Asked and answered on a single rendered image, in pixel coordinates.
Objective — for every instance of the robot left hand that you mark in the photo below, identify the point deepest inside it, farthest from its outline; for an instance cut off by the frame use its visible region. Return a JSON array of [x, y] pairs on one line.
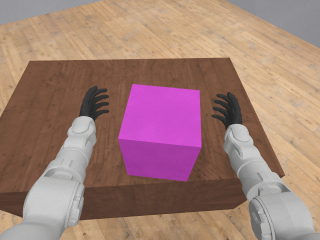
[[89, 106]]

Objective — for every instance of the left robot forearm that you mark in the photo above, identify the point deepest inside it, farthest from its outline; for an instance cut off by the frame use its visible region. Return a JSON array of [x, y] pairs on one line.
[[74, 156]]

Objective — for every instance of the carton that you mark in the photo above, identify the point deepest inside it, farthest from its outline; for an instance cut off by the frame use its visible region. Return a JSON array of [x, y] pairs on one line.
[[160, 135]]

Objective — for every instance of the robot right hand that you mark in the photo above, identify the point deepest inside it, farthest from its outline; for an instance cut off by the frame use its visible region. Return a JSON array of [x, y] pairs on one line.
[[232, 113]]

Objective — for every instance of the right robot upper arm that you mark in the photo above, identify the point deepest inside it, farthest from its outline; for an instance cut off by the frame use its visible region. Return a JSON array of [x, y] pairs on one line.
[[280, 216]]

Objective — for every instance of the left robot upper arm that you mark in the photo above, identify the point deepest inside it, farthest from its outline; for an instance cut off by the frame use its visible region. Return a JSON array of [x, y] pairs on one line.
[[54, 205]]

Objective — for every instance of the pedestal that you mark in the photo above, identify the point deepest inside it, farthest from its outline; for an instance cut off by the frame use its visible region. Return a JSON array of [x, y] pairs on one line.
[[48, 98]]

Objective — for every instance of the right robot forearm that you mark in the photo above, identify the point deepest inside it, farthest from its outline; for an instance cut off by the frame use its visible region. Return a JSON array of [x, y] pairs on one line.
[[256, 177]]

